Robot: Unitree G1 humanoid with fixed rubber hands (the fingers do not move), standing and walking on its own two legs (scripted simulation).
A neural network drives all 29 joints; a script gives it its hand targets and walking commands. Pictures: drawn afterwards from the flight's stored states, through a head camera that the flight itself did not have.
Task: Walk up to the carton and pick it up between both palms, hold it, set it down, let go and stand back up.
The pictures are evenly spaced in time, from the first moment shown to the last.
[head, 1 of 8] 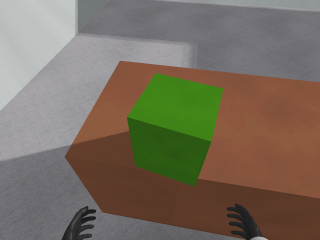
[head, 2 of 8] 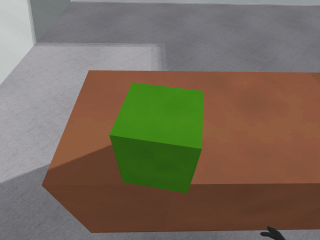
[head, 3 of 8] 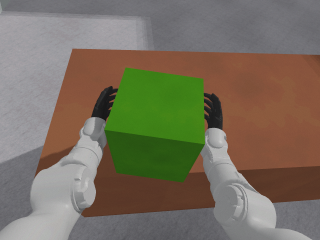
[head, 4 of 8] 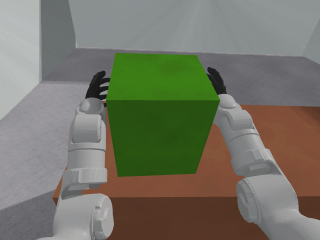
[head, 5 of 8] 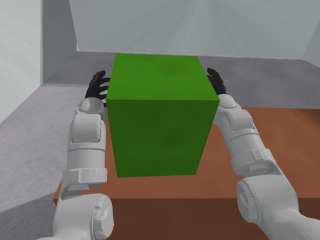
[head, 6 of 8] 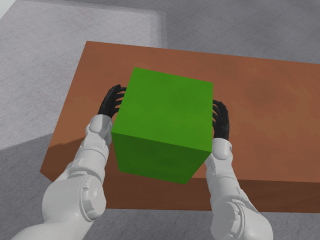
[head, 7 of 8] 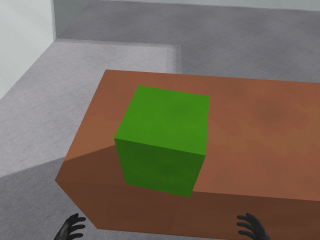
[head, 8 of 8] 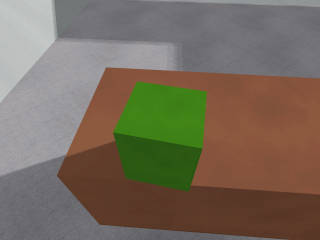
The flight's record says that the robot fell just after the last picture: no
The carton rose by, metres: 0.22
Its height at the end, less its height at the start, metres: +0.00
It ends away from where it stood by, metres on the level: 0.03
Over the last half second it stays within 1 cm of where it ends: yes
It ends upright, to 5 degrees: yes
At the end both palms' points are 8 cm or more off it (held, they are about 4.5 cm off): yes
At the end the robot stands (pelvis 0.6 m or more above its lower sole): yes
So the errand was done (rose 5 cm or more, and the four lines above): yes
